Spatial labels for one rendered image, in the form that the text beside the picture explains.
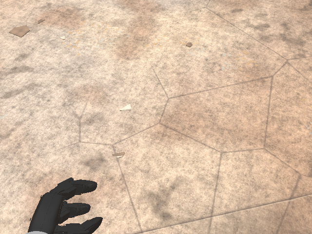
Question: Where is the left robot hand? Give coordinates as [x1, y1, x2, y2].
[27, 177, 103, 234]

